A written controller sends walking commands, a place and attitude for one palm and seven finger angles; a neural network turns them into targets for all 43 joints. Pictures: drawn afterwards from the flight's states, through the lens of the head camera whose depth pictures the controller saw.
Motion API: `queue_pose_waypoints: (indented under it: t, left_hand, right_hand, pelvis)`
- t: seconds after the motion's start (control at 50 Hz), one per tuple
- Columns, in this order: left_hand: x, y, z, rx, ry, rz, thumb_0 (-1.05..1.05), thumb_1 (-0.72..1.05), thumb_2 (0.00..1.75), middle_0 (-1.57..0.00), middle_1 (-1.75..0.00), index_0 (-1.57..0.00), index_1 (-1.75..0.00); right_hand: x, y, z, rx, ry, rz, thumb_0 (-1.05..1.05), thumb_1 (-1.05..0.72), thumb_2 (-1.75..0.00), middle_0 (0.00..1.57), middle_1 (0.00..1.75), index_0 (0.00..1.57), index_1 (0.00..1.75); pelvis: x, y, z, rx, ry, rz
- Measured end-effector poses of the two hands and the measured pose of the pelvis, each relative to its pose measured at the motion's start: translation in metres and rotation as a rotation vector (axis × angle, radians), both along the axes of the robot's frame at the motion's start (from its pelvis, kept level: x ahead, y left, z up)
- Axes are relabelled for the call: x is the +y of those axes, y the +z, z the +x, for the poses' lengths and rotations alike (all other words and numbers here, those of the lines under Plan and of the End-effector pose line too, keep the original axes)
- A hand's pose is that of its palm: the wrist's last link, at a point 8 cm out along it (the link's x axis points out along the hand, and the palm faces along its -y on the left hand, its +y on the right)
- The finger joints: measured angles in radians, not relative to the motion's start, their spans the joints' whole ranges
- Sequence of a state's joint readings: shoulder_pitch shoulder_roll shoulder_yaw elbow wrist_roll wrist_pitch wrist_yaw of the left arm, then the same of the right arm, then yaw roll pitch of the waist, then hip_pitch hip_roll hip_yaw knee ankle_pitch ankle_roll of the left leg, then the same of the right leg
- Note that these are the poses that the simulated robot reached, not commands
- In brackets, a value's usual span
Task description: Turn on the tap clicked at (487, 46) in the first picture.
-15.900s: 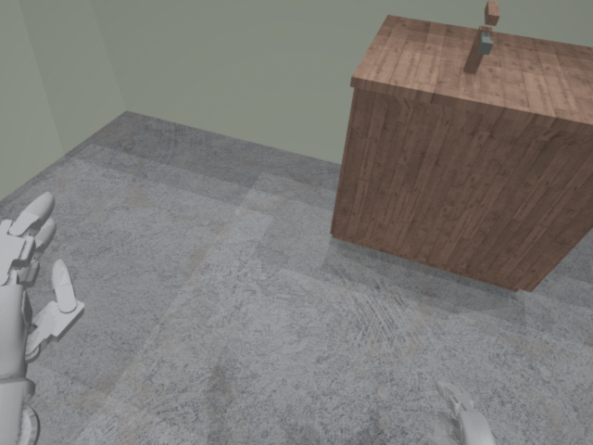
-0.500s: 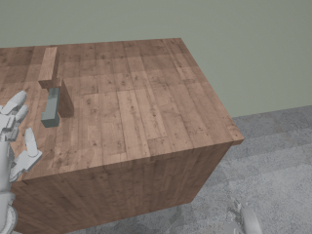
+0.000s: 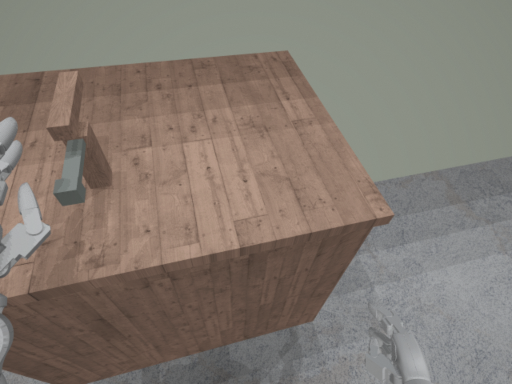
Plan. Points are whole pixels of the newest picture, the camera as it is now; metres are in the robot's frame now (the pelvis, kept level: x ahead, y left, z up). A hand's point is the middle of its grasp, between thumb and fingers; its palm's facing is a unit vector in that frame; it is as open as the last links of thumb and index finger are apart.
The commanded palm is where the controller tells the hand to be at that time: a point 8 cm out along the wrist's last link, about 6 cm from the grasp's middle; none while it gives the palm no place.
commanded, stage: come to a stop and stand still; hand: left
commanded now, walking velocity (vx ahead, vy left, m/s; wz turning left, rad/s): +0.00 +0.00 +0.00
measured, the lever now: (70, 191) +0.32 +0.29 +0.13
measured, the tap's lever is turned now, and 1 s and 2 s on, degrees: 0 0 0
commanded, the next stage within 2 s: look again from close up in 0.70 s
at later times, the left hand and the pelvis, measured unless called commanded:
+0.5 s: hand (56, 247) +0.23 +0.25 +0.16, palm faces +0.37 -0.87 -0.34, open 7.4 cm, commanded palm +0.16 +0.29 +0.18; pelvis +0.01 +0.00 +0.00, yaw +1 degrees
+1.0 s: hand (40, 249) +0.22 +0.26 +0.16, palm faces +0.39 -0.85 -0.36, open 7.4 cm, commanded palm +0.16 +0.30 +0.18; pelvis +0.01 +0.01 +0.00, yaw +1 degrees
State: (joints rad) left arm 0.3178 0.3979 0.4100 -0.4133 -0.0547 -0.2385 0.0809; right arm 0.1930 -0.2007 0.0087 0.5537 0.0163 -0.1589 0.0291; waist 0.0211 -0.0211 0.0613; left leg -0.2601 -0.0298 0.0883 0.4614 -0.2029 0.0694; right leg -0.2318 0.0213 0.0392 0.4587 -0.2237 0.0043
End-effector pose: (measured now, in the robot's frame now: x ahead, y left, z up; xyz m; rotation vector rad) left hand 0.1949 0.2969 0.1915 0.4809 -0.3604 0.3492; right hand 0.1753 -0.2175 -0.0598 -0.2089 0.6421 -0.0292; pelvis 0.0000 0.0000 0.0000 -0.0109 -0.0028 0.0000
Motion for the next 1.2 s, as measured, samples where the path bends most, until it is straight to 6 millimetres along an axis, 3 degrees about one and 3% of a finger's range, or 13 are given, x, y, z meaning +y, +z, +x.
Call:
queue_pose_waypoints:
  t: [0.06,0.14,0.26,0.52,0.9,1.2]
  left_hand:
    - [-0.020,-0.015,-0.010,0.071,-0.073,-0.026,0.01,0.89,0.90,-0.21,-0.30,-0.20,-0.30]
    - [-0.016,-0.027,-0.021,0.115,-0.057,-0.041,0.01,0.88,0.90,-0.21,-0.30,-0.21,-0.31]
    - [0.003,-0.021,-0.025,0.036,0.046,-0.080,0.01,0.88,0.90,-0.22,-0.30,-0.21,-0.31]
    - [-0.003,-0.024,-0.008,0.066,-0.019,-0.077,0.01,0.89,0.90,-0.21,-0.30,-0.21,-0.30]
    - [0.009,-0.024,-0.013,0.082,0.018,-0.084,0.01,0.89,0.90,-0.21,-0.30,-0.21,-0.30]
    - [0.006,-0.023,-0.016,0.102,0.030,-0.070,0.01,0.89,0.90,-0.21,-0.30,-0.21,-0.30]
  right_hand:
    - [-0.001,0.001,-0.004,-0.012,-0.028,0.005,0.02,-0.91,-0.90,0.21,0.30,0.20,0.30]
    - [-0.004,0.000,-0.010,0.014,-0.040,-0.024,0.02,-0.91,-0.90,0.21,0.30,0.20,0.30]
    - [-0.005,0.000,-0.012,0.039,-0.010,-0.062,0.02,-0.91,-0.90,0.21,0.30,0.20,0.30]
    - [0.006,0.011,0.006,-0.001,-0.018,-0.056,0.02,-0.91,-0.90,0.21,0.30,0.20,0.30]
    - [0.020,0.003,0.009,0.037,-0.004,-0.044,0.02,-0.91,-0.90,0.21,0.30,0.20,0.30]
    - [0.012,0.000,0.005,0.056,-0.022,-0.045,0.02,-0.91,-0.90,0.21,0.30,0.20,0.30]
  pelvis:
    - [0.001,-0.001,0.001,-0.006,0.000,0.000]
    - [-0.002,0.000,0.001,-0.012,0.011,-0.005]
    - [-0.003,0.001,0.000,-0.018,0.020,-0.013]
    - [0.004,0.003,0.006,-0.010,0.015,-0.016]
    - [0.013,0.003,0.007,-0.017,0.022,-0.015]
    - [0.010,0.004,0.008,-0.014,0.029,-0.016]
